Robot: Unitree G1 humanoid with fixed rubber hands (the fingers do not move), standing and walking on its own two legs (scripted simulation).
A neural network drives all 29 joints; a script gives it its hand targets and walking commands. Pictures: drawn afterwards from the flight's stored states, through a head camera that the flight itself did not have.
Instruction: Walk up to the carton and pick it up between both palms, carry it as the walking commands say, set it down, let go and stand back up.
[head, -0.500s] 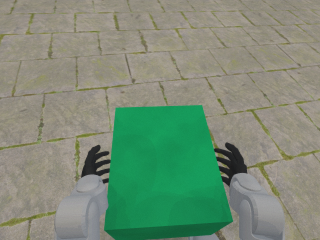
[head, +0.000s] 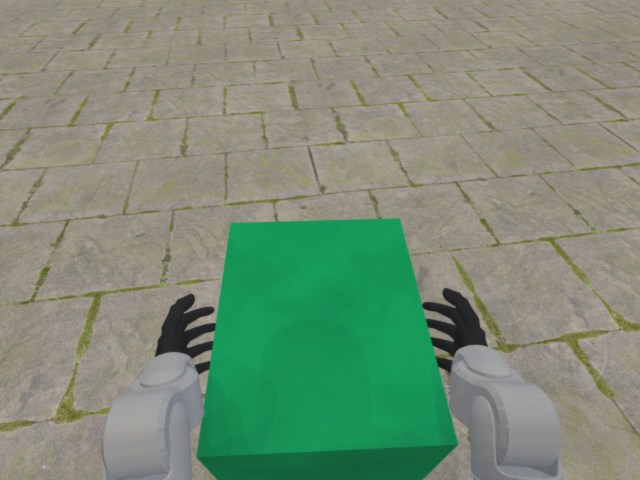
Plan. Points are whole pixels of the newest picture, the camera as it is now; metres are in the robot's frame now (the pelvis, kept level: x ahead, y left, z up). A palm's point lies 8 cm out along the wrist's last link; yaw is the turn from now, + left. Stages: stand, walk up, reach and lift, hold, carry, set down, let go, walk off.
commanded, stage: carry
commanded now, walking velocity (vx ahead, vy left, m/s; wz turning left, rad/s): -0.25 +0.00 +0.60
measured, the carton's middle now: (320, 345) +0.29 -0.01 +0.03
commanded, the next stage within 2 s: none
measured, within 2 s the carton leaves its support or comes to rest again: neither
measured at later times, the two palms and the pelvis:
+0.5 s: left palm out of the picture +0.05 +0.25 +0.11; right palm (369, 462) +0.14 -0.04 +0.08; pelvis -0.14 +0.04 -0.01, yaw +15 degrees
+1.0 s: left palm out of the picture -0.13 +0.36 +0.09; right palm out of the picture +0.02 +0.08 +0.09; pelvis -0.27 +0.10 -0.01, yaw +29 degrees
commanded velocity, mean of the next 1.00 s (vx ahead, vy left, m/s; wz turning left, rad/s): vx -0.04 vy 0.09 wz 0.36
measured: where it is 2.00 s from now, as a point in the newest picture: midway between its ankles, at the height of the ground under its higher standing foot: outside the picture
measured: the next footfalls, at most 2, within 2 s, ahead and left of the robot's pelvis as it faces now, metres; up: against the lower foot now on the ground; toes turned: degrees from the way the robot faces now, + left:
left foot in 0.12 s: -0.04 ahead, +0.20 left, +0.00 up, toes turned +12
right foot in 0.44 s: -0.08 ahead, -0.03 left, +0.00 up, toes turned +8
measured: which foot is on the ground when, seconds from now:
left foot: up 0.00-0.10, down 0.12-0.46, up 0.48-1.00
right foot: down 0.00-0.14, up 0.16-0.42, down 0.44-1.00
